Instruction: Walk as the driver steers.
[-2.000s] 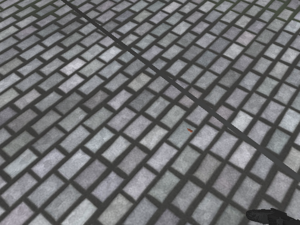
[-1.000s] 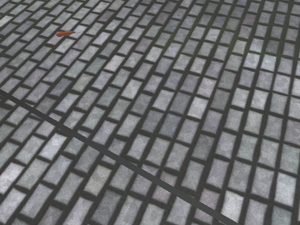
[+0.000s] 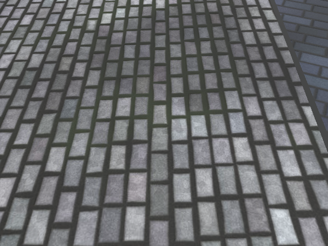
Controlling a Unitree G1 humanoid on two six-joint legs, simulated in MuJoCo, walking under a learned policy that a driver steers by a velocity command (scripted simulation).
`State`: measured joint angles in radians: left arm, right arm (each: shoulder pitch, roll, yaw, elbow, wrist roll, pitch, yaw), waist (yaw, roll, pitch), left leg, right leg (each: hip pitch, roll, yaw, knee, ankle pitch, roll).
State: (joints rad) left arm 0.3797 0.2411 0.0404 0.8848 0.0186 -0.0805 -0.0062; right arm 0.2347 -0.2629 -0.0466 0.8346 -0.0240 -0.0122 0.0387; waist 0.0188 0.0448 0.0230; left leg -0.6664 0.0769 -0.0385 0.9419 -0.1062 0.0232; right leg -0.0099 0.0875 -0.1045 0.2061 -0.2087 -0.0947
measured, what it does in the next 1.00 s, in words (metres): walks ahead, turning left: left foot, then right foot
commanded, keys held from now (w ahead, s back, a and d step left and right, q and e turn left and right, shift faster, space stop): w+q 0.72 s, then w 0.28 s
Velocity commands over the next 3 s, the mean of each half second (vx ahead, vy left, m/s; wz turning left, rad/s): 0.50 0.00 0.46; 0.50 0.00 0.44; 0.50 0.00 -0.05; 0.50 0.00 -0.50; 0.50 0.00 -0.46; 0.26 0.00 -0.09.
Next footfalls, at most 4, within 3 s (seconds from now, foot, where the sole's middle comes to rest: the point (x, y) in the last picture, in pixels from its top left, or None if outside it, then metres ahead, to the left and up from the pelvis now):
0.24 left None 0.28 0.11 -0.78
0.74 right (173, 219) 0.61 0.03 -0.78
1.22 left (103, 198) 0.71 0.34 -0.78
1.78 right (120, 139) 1.04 0.30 -0.78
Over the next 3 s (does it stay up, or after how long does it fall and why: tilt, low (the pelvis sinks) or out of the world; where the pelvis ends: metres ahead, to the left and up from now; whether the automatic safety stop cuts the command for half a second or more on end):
stays up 1.43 0.36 -0.01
